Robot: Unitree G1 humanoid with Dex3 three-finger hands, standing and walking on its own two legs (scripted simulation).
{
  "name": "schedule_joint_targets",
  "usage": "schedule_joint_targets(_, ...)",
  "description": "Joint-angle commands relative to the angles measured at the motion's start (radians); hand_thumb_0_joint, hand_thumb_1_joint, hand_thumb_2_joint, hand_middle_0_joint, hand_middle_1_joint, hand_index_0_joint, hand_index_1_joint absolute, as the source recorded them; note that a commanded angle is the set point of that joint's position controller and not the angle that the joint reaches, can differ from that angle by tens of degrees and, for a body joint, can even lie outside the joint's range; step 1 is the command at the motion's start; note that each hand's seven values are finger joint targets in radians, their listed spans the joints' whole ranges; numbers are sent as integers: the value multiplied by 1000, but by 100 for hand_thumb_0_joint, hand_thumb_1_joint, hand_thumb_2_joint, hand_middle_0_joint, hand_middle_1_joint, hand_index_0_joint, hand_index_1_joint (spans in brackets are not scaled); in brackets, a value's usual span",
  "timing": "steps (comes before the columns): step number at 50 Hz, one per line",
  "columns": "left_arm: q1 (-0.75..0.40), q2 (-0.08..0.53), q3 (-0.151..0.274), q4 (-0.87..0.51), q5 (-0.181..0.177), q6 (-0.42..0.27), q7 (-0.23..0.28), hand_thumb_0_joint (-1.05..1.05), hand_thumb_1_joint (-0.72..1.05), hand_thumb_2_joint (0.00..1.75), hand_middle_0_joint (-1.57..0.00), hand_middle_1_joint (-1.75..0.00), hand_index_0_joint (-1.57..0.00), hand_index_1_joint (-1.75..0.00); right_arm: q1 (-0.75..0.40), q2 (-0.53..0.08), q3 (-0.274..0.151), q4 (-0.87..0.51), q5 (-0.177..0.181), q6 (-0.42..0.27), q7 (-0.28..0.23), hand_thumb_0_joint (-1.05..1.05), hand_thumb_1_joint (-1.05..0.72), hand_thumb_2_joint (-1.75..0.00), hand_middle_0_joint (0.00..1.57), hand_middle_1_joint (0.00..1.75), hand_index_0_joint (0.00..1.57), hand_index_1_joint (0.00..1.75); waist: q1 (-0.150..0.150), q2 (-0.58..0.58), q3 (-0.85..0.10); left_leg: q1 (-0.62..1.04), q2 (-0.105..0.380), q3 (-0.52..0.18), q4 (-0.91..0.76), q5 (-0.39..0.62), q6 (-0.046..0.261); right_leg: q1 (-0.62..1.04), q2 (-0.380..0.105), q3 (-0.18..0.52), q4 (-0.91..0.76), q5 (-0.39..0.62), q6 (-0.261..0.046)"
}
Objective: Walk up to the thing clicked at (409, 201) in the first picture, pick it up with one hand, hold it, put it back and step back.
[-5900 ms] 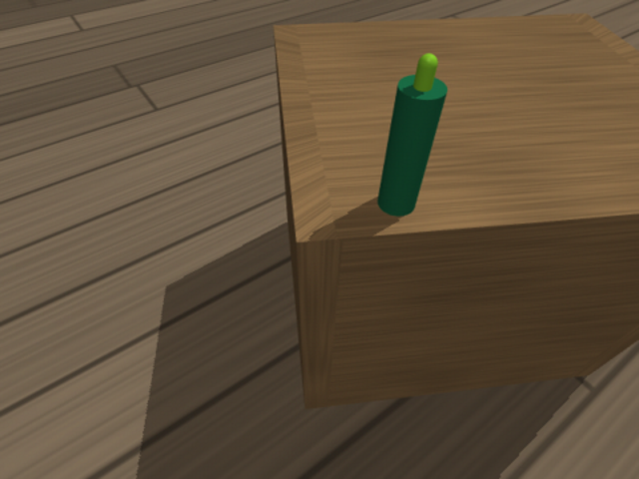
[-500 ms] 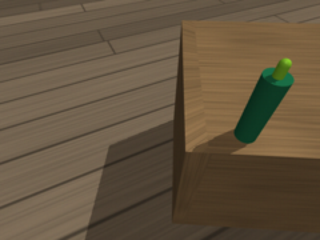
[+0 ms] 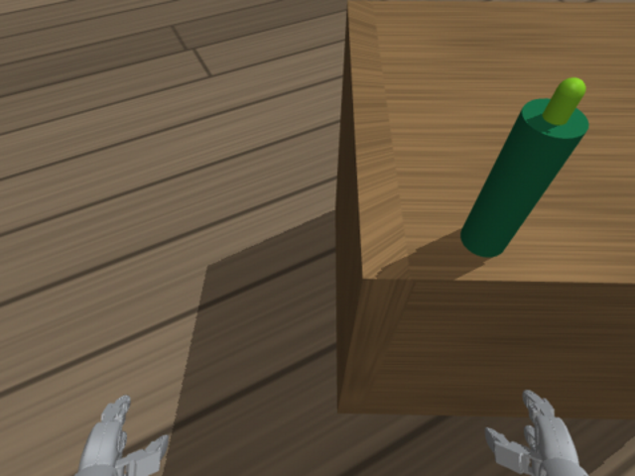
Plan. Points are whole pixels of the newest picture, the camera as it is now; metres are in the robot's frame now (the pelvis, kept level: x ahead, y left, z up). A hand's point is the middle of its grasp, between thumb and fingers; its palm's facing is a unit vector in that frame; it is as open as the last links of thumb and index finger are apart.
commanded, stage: rise first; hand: right
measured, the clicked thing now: (519, 177) +0.41 -0.21 +0.15
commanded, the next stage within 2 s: go down in 1.68 s
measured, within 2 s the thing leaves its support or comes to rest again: neither
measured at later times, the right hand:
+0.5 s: hand (579, 399) +0.20 -0.26 +0.03, palm faces +0.36 +0.85 -0.39, open 17.3 cm
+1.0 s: hand out of the picture +0.18 -0.26 +0.12, palm faces +0.43 +0.79 -0.43, open 17.7 cm
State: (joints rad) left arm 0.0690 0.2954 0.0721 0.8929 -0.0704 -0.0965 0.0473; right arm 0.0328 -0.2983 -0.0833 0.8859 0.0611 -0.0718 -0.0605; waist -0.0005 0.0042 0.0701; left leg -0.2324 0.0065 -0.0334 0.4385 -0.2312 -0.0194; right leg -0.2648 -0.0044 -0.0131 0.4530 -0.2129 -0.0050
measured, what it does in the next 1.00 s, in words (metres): stands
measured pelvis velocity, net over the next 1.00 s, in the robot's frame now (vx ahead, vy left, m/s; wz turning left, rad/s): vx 0.01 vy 0.02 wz -0.05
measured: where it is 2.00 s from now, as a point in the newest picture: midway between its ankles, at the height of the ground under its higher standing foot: outside the picture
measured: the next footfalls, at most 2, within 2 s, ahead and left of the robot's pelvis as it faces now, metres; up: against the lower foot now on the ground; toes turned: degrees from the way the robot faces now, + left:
none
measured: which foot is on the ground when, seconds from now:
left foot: down 0.00-1.00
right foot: down 0.00-1.00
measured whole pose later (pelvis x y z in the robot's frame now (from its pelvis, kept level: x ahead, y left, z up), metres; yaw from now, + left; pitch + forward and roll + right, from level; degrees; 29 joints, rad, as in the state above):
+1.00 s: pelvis +0.01 +0.02 +0.00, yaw -3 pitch -4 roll +0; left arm 0.26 0.22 0.14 0.60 -0.03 -0.08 0.04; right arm 0.44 -0.34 -0.36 -0.17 0.06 -0.23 -0.03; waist -0.06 -0.06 0.04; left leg -0.09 0.01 0.02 0.41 -0.25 0.00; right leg -0.13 0.00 0.04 0.39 -0.20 0.02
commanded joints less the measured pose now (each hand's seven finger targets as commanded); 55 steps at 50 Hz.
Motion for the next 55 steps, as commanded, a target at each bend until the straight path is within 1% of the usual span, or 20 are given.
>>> schedule_joint_targets(1, 64, 158, 92, -84, 31, -21, 20, 0, 11, 16, -4, -4, -4, -4, 141, -264, -165, -212, -18, -30, -36, 0, -8, -16, 6, 4, 5, 4, -36, -88, -303, 95, -21, 54, -28, 228, 33, 104, -1, -16, -45, 263, 4)
schedule_joint_targets(4, 81, 143, 82, -191, 30, -11, 24, 0, -1, 11, -5, -4, -5, -3, 141, -195, -129, -343, -9, -26, -30, 0, 9, -13, 5, 5, 5, 5, -9, -57, -258, 91, -31, 67, -55, 225, 29, 104, -6, -15, -69, 238, 4)
schedule_joint_targets(7, 31, 68, 33, -323, 21, -14, 29, 0, -16, 10, -5, -3, -4, -4, 108, -184, -130, -516, -3, -32, -33, 0, 20, -11, 5, 5, 5, 5, -23, -59, -216, 80, -23, 73, -74, 178, 28, 92, -3, -19, -82, 188, 1)
schedule_joint_targets(10, 49, 97, 40, -428, 25, -25, 40, 0, -36, 7, -6, -4, -5, -5, 112, -167, -111, -651, 1, -42, -32, 0, 38, -7, 4, 5, 4, 5, 0, -22, -173, 61, -19, 70, -94, 140, 24, 108, -2, -19, -94, 144, -7)
schedule_joint_targets(12, 67, 107, 49, -461, 28, -32, 46, 0, -48, 5, -7, -4, -5, -5, 112, -192, -137, -756, -1, -52, -37, 0, 44, -6, 4, 5, 4, 5, -7, -50, -178, 66, -14, 71, -91, 147, 25, 134, 4, -16, -95, 152, -6)
schedule_joint_targets(13, 70, 109, 53, -467, 28, -33, 50, 0, -52, 4, -7, -4, -5, -5, 127, -239, -187, -786, -1, -56, -43, 0, 49, -5, 4, 5, 4, 5, -31, -52, -173, 76, -12, 71, -91, 153, 26, 131, 8, -12, -92, 164, -6)
schedule_joint_targets(14, 13, 109, 49, -492, 30, -37, 50, 0, -54, 4, -7, -4, -5, -5, 146, -225, -178, -813, -5, -59, -44, 0, 50, -5, 4, 5, 4, 5, -39, -47, -172, 84, -9, 71, -88, 155, 26, 136, 9, -12, -96, 168, -4)
schedule_joint_targets(19, 150, 92, 85, -441, 35, -29, 42, 0, -56, 3, -6, -4, -5, -5, 277, -223, -240, -886, -3, -71, -31, 0, 57, -4, 4, 6, 4, 6, -25, -13, -145, 90, -7, 74, -81, 211, 19, 158, 12, -14, -83, 220, -11)
schedule_joint_targets(21, 214, 62, 68, -433, 33, -20, 29, 0, -55, 2, -6, -4, -5, -4, 316, -211, -248, -946, 0, -80, -17, 0, 61, -3, 3, 6, 4, 6, -31, -12, -148, 99, -9, 80, -76, 239, 19, 163, 14, -16, -84, 251, -11)
schedule_joint_targets(26, 106, 116, 130, -462, 38, -21, 24, 0, -57, 3, -6, -3, -4, -5, 297, -211, -278, -1040, 3, -96, -3, 0, 61, -2, 3, 6, 4, 6, -35, 9, -132, 96, 2, 77, -78, 268, 9, 177, 16, -13, -81, 274, -14)
schedule_joint_targets(28, 61, 110, 130, -465, 40, -25, 24, 0, -57, 4, -5, -3, -4, -5, 275, -221, -291, -1078, 1, -109, -6, 0, 61, -2, 3, 6, 4, 6, -41, 3, -126, 96, 7, 73, -85, 236, 9, 173, 18, -10, -85, 242, -16)
schedule_joint_targets(32, 48, 21, 52, -451, 41, -25, 18, 0, -57, 4, -5, -4, -4, -5, 306, -225, -306, -1159, -4, -152, -9, 0, 61, -2, 3, 6, 4, 6, -73, -19, -138, 133, 6, 71, -84, 201, 17, 163, 19, -6, -89, 222, -11)
schedule_joint_targets(34, 102, 50, 85, -437, 43, -21, 22, 0, -57, 4, -6, -4, -5, -5, 330, -245, -331, -1183, -6, -164, -9, 0, 61, -2, 4, 6, 4, 6, -66, -30, -145, 133, 5, 75, -78, 217, 18, 168, 19, -8, -91, 237, -10)
schedule_joint_targets(35, 119, 27, 63, -414, 45, -18, 18, 0, -57, 4, -6, -4, -4, -5, 339, -244, -332, -1177, -7, -169, -6, 0, 61, -2, 4, 6, 4, 6, -61, -40, -129, 132, 11, 69, -84, 218, 14, 164, 26, -16, -86, 228, -12)
schedule_joint_targets(38, 108, 114, 149, -412, 48, -18, 23, 0, -57, 4, -6, -4, -4, -5, 328, -283, -397, -1195, 1, -179, -4, 0, 61, -2, 4, 6, 4, 6, -52, -37, -127, 123, 7, 72, -91, 189, 17, 162, 24, -14, -94, 203, -13)
schedule_joint_targets(44, 84, 70, 129, -420, 42, -32, 11, 0, -57, 3, -5, -3, -4, -5, 314, -240, -376, -1245, 7, -212, 13, 0, 61, -2, 4, 6, 4, 6, -41, -36, -82, 85, 1, 78, -105, 106, 22, 152, 20, -11, -109, 131, -14)
schedule_joint_targets(47, 87, 27, 79, -468, 40, -41, 3, 0, -56, 3, -5, -4, -4, -5, 302, -233, -367, -1282, 5, -232, 19, 0, 61, -2, 4, 6, 4, 6, -54, -7, -85, 94, 2, 79, -110, 99, 21, 159, 21, -10, -113, 128, -15)
schedule_joint_targets(51, 95, 125, 178, -477, 45, -50, 15, 0, -56, 3, -5, -4, -5, -4, 269, -277, -424, -1273, 8, -245, 13, 0, 61, -2, 4, 6, 5, 6, -40, -8, -93, 88, 0, 83, -109, 77, 24, 177, 19, -2, -122, 108, -15)
schedule_joint_targets(54, 118, 48, 124, -433, 42, -52, 3, 0, -57, 4, -5, -4, -4, -5, 278, -268, -428, -1280, 6, -258, 15, 0, 61, -3, 4, 6, 5, 6, -62, -50, -66, 88, 1, 84, -106, 63, 30, 155, 22, -4, -128, 98, -11)
schedule_joint_targets(55, 118, 51, 139, -402, 40, -52, 3, 0, -56, 4, -5, -4, -4, -5, 282, -267, -429, -1270, 10, -260, 15, 0, 61, -2, 4, 6, 5, 6, -62, -60, -57, 83, 0, 82, -110, 46, 31, 147, 22, -5, -129, 81, -12)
